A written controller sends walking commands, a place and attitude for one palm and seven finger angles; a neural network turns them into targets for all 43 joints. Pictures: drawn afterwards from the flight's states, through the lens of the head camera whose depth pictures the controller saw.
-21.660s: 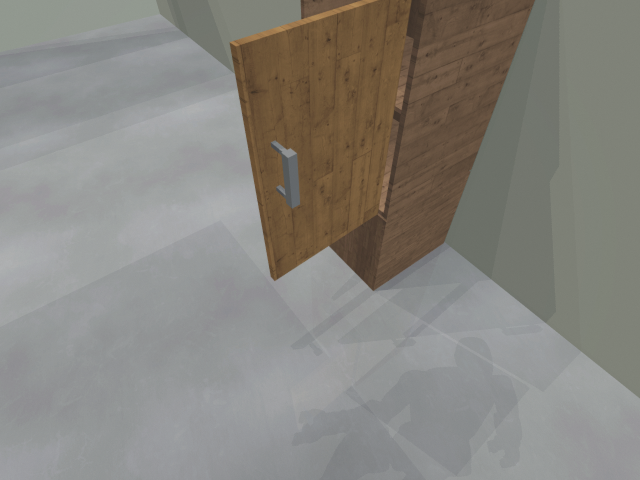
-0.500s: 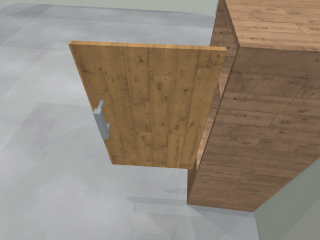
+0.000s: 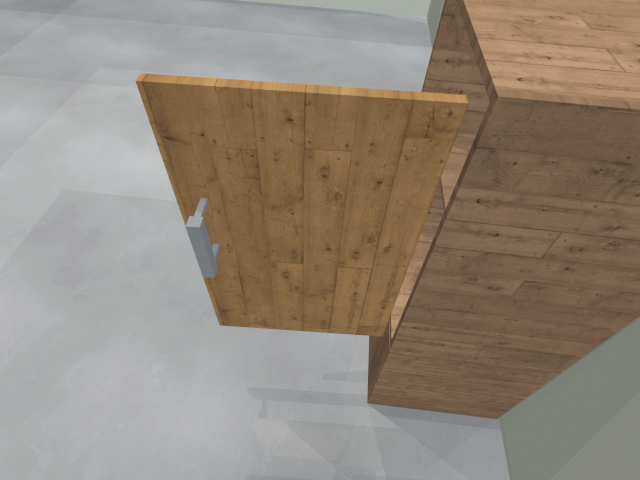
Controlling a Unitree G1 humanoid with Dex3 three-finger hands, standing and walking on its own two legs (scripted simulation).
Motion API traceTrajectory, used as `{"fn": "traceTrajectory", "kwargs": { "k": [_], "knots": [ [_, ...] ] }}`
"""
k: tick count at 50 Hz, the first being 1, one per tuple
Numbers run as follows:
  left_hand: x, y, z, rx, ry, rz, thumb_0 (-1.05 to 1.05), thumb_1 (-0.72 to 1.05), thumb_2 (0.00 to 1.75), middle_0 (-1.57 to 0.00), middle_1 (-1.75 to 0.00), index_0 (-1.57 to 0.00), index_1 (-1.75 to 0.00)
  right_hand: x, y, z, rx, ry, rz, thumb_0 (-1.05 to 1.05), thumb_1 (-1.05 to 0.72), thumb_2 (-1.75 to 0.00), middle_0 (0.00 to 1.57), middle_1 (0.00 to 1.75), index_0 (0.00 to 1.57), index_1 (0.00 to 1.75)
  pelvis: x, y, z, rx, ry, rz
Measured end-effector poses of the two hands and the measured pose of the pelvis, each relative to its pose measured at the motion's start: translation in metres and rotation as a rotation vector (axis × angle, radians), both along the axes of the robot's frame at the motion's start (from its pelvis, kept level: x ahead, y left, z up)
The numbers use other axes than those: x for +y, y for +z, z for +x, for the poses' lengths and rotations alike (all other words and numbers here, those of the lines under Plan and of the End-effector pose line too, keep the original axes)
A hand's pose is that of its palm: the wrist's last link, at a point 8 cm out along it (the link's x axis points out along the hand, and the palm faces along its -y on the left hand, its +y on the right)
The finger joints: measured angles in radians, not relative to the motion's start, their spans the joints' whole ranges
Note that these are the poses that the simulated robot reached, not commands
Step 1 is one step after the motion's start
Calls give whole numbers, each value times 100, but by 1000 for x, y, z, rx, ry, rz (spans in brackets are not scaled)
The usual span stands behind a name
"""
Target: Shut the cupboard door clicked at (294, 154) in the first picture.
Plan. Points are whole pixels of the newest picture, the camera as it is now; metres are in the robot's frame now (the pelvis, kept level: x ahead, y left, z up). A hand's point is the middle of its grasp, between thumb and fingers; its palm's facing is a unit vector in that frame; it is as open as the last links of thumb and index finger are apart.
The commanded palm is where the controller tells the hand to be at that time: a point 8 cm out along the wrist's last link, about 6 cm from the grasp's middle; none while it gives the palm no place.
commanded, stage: look again from close up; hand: left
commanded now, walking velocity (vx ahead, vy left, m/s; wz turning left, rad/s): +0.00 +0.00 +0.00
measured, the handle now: (206, 239) +0.44 +0.21 +0.00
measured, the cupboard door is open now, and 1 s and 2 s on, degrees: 93 93 93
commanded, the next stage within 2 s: raise the hand and make a fist in 0.08 s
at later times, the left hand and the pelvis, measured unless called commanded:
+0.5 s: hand (212, 432) +0.18 +0.14 -0.02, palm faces -0.01 -1.00 +0.03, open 6.6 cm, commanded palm +0.11 +0.21 -0.06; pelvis -0.03 -0.02 -0.07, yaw +5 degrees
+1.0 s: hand (189, 443) +0.17 +0.17 -0.03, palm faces +0.03 -1.00 -0.03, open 4.2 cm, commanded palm +0.13 +0.22 -0.03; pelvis -0.02 -0.04 -0.09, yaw +6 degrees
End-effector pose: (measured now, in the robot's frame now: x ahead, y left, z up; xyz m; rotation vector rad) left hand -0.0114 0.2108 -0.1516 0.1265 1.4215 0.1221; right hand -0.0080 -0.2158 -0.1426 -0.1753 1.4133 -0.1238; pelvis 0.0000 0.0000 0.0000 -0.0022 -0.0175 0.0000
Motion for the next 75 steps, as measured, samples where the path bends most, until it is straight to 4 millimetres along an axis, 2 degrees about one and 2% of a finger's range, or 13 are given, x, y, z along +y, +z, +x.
{"fn": "traceTrajectory", "kwargs": {
  "k": [11, 14, 18, 22, 26, 31, 35, 39, 43, 50, 55, 62, 75],
  "knots": [
    [9, 3, 6, -21, 47, 20, 1, 92, 90, -20, -30, -21, -30, 2, 3, 5, -36, -8, -19, 1, -91, -90, 20, 30, 20, 30, 5, -1, 0, 7, 12, -6],
    [32, 52, 64, -413, 77, 124, 4, 95, 90, -21, -30, -21, -31, -10, 14, 22, -273, -1, -57, 2, -92, -90, 20, 30, 20, 30, 2, -5, -3, 11, 47, 3],
    [26, 122, 142, -945, 64, 114, 3, 95, 90, -23, -33, -23, -34, -27, 18, 62, -514, 82, -35, 2, -91, -90, 20, 30, 20, 30, -1, -17, -10, 48, 108, 22],
    [2, 141, 176, -1326, 7, -53, 1, 94, 90, -28, -38, -28, -39, -45, 18, 112, -697, 157, -47, 1, -91, -90, 20, 30, 20, 30, -8, -43, -22, 123, 93, 25],
    [-18, 120, 159, -1475, -137, -169, 1, 92, 90, -34, -45, -34, -46, -54, 26, 162, -853, 211, -75, 1, -90, -90, 20, 30, 20, 30, -20, -74, -32, 190, 78, 19],
    [-5, 83, 114, -1329, -72, -100, 1, 91, 90, -44, -55, -44, -55, -43, 31, 211, -973, 298, -60, 1, -90, -90, 19, 30, 20, 30, -30, -97, -37, 227, 96, 2],
    [8, 96, 95, -1352, -17, 7, 1, 90, 90, -51, -63, -51, -63, -21, 24, 230, -997, 363, -9, 1, -90, -90, 19, 30, 20, 30, -37, -102, -37, 242, 122, -27],
    [2, 117, 110, -1458, -83, -10, 2, 90, 90, -58, -71, -58, -71, -2, 6, 228, -954, 390, 51, 1, -90, -90, 20, 30, 20, 30, -40, -104, -37, 255, 136, -50],
    [-6, 116, 137, -1407, -162, -97, 1, 90, 90, -65, -79, -65, -79, 3, -12, 209, -862, 335, 91, 1, -90, -90, 20, 30, 20, 30, -42, -100, -35, 263, 128, -48],
    [10, 123, 155, -1322, -110, -86, 1, 90, 90, -78, -92, -78, -93, -16, -21, 167, -716, 216, 51, 1, -90, -90, 20, 30, 20, 30, -37, -87, -25, 264, 111, -33],
    [18, 130, 154, -1356, -110, -73, 1, 90, 90, -87, -102, -87, -103, -34, -17, 154, -671, 203, -18, 2, -90, -90, 20, 30, 20, 30, -29, -83, -20, 268, 108, -35],
    [22, 127, 158, -1363, -130, -109, 1, 90, 90, -100, -116, -100, -117, -36, -3, 166, -707, 216, -76, 2, -90, -90, 20, 30, 20, 30, -17, -81, -19, 261, 103, -43],
    [44, 145, 165, -1382, -129, -95, 1, 90, 90, -123, -141, -123, -142, 20, 22, 201, -814, 297, 16, 1, -90, -90, 20, 30, 20, 30, 1, -71, -16, 233, 112, -63]
  ]
}}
